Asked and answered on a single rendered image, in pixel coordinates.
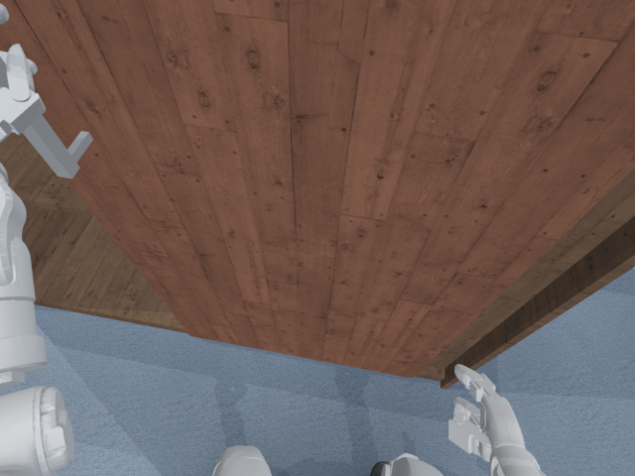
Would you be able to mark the left robot thigh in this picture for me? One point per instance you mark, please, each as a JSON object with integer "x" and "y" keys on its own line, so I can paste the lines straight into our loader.
{"x": 241, "y": 460}

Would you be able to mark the left robot forearm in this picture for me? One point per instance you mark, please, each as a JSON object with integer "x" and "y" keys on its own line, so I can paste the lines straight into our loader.
{"x": 22, "y": 350}

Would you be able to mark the handle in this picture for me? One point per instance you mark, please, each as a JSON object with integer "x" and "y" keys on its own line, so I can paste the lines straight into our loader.
{"x": 44, "y": 139}

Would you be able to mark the wardrobe door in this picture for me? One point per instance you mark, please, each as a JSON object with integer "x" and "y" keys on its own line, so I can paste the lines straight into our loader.
{"x": 349, "y": 181}
{"x": 609, "y": 214}

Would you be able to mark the right robot hand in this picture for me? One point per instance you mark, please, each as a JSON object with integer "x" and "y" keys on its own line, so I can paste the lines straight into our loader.
{"x": 482, "y": 430}

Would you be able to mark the right robot forearm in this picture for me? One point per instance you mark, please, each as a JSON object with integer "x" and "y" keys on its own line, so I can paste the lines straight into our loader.
{"x": 511, "y": 460}

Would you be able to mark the left robot upper arm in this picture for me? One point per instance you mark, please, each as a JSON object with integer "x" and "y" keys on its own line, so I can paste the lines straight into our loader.
{"x": 36, "y": 437}

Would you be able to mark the left robot hand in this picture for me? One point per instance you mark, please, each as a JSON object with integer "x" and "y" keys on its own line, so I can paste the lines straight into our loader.
{"x": 20, "y": 106}

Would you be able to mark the right robot shin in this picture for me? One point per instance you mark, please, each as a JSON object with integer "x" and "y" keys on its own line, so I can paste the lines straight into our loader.
{"x": 406, "y": 455}

